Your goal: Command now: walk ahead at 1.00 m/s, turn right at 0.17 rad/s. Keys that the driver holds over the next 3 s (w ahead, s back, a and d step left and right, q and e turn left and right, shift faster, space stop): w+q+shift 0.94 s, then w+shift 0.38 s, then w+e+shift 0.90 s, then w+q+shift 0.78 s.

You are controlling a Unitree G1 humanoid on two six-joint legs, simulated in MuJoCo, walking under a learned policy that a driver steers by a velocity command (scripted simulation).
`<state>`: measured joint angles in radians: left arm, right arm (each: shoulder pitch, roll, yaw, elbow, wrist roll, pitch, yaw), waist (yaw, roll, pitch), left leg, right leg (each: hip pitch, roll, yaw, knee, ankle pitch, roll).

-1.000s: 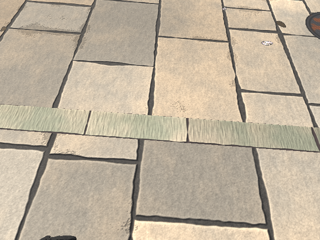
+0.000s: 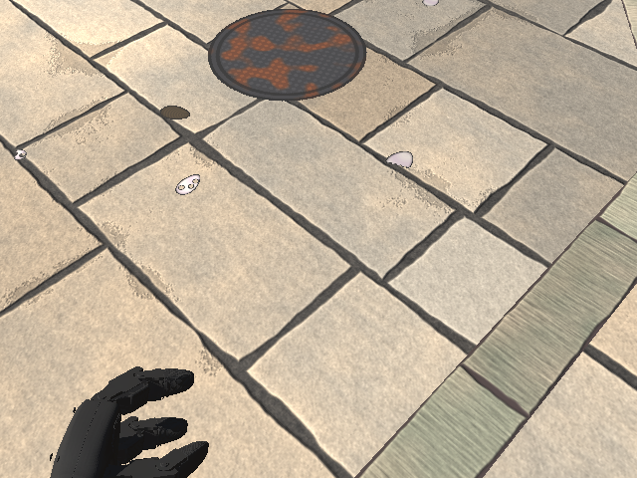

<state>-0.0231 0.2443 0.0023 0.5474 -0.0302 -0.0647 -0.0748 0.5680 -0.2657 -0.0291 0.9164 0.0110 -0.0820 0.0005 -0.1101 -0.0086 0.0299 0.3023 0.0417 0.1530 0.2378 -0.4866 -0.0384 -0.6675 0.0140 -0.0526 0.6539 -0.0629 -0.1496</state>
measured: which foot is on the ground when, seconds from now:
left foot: down 0.00-0.02, up 0.04-0.52, down 0.54-0.88, up 0.90-1.00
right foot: up 0.00-0.00, down 0.02-0.54, up 0.56-0.86, down 0.88-1.00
